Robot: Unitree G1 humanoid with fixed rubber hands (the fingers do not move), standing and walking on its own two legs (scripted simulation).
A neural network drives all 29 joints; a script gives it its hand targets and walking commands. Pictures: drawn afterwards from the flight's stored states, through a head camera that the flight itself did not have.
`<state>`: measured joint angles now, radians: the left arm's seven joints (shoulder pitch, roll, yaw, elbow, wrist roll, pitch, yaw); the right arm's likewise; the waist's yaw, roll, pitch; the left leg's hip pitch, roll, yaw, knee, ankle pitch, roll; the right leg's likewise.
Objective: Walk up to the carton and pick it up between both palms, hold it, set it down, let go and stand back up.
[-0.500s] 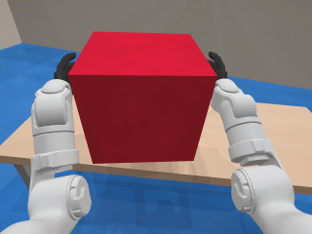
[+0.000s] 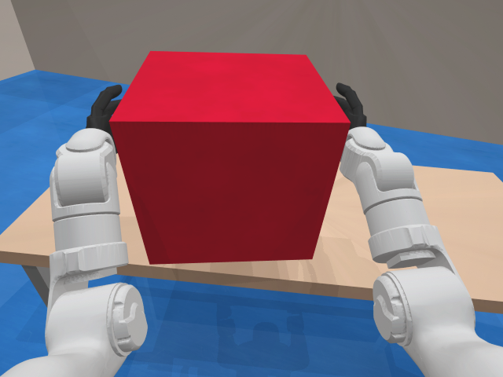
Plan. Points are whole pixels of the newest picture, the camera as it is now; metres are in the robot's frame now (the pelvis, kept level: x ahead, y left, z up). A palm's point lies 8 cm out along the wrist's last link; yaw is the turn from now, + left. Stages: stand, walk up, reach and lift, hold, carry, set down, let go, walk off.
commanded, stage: hold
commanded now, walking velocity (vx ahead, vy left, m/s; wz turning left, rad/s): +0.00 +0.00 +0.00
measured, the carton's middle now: (231, 155) +0.41 +0.01 +0.21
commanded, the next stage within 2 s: set down in 0.86 s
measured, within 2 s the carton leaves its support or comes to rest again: neither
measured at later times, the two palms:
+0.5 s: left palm (102, 138) +0.37 +0.19 +0.27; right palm (350, 135) +0.37 -0.16 +0.28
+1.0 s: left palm (101, 132) +0.37 +0.19 +0.27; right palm (352, 130) +0.37 -0.16 +0.28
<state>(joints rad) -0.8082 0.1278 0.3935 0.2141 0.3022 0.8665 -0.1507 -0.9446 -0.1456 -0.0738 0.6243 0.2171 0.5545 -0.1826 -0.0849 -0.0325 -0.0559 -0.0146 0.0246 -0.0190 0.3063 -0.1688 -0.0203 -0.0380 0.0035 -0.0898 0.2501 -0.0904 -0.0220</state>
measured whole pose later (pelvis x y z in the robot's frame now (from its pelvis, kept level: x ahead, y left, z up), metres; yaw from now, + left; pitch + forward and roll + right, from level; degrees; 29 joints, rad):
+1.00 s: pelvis +0.00 +0.00 +0.00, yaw +0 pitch -7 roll -1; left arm -0.84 0.16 0.38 0.27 0.28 0.83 -0.15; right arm -0.97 -0.14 -0.08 0.64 0.19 0.54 -0.19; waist -0.09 -0.04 -0.06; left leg -0.02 0.02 -0.02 0.32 -0.17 -0.02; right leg -0.04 0.00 -0.09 0.26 -0.10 -0.02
